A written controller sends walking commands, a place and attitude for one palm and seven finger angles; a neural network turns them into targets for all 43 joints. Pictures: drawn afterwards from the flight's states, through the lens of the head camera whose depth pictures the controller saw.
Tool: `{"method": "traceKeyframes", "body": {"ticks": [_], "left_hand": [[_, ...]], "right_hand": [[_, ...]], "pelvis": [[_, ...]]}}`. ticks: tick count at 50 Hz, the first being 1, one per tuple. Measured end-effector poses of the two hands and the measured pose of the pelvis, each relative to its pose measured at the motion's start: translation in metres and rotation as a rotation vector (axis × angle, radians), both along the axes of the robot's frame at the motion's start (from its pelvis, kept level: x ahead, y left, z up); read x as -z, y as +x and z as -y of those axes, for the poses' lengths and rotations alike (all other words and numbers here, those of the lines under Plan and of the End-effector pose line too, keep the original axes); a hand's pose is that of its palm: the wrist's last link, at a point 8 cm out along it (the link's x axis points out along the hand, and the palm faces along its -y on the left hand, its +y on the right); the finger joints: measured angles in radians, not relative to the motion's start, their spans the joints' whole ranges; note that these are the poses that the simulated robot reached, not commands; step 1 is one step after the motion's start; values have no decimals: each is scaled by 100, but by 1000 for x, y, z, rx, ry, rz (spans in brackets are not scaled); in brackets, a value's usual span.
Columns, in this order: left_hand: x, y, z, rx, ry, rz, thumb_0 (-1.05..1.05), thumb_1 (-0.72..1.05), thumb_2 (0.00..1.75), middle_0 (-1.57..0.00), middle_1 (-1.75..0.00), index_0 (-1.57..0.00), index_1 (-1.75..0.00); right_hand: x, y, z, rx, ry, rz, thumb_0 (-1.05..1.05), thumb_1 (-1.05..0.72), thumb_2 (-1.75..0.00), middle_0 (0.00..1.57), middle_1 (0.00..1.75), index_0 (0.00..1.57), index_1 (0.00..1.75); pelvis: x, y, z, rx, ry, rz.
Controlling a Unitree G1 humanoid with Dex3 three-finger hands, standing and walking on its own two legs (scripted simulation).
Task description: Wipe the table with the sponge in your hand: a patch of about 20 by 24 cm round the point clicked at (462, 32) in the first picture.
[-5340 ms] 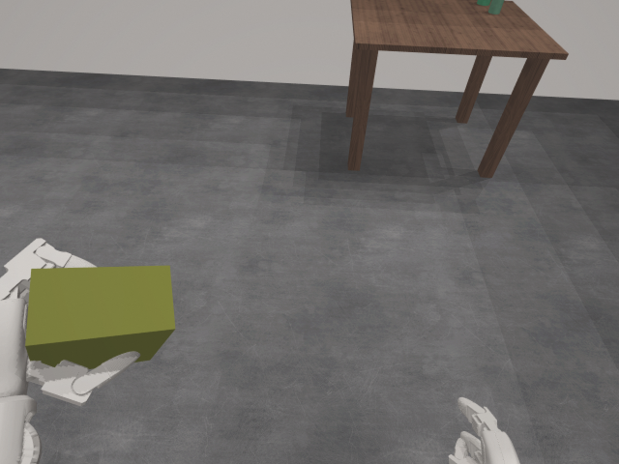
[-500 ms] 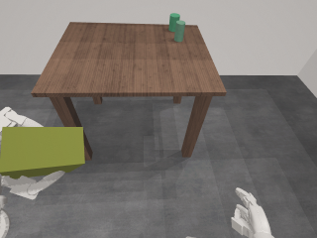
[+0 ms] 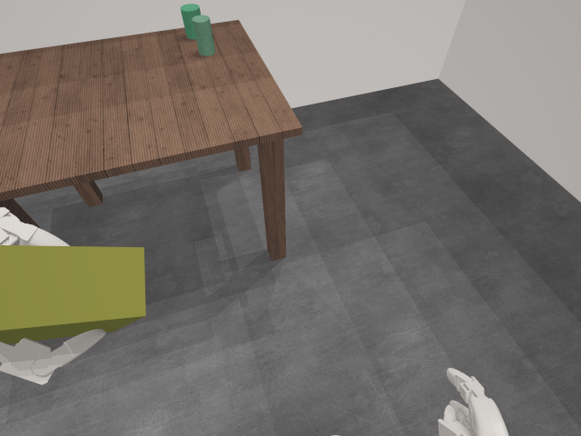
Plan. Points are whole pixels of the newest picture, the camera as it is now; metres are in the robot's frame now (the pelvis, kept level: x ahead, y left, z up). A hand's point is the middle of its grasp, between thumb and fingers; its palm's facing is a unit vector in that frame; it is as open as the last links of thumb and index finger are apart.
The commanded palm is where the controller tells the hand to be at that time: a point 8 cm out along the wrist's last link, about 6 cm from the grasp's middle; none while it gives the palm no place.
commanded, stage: take the last steps up to it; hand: left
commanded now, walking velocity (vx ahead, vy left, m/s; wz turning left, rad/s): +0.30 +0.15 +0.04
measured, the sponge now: (86, 296) +0.23 +0.21 +0.16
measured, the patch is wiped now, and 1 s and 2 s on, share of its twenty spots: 0.00 0.00 0.00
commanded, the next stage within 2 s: none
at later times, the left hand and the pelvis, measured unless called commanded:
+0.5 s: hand (93, 322) +0.20 +0.19 +0.17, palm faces +0.37 -0.81 -0.46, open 10.5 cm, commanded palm +0.13 +0.25 +0.18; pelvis -0.01 -0.04 +0.00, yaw +2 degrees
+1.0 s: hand (73, 224) +0.30 +0.24 +0.18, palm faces +0.37 -0.81 -0.46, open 10.5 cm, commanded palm +0.24 +0.29 +0.18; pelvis +0.08 +0.01 +0.00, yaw +0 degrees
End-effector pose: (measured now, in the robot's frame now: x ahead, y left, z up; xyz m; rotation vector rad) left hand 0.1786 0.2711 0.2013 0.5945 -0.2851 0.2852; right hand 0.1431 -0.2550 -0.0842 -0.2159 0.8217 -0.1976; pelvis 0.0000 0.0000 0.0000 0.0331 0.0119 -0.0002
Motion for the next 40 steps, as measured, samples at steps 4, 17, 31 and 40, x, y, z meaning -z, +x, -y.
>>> {"method": "traceKeyframes", "body": {"ticks": [4, 17, 31, 40], "left_hand": [[7, -17, -2, -9, -68, 44, -1, -52, 101, -67, -138, -68, -137], [13, -40, 12, -121, -49, 20, -1, -52, 101, -67, -138, -68, -137], [5, -7, 36, -47, 13, -82, -1, -52, 101, -67, -138, -68, -137], [13, 29, -2, -68, -56, 38, -1, -52, 101, -67, -138, -68, -137]], "right_hand": [[-13, -8, 4, -15, -49, 34, 1, -91, -90, 20, 30, 20, 30], [8, -20, -21, -82, 93, 65, 1, -90, -90, 20, 30, 20, 30], [8, -2, 28, -39, 39, -51, 1, -91, -90, 20, 30, 20, 30], [-3, 44, 12, -41, -56, 5, 1, -91, -90, 20, 30, 20, 30]], "pelvis": [[1, -11, -2, -10, -12, -1], [0, -18, 26, -18, -29, 17], [-13, 1, 38, -36, 16, -2], [2, 41, 3, -23, -5, 0]]}}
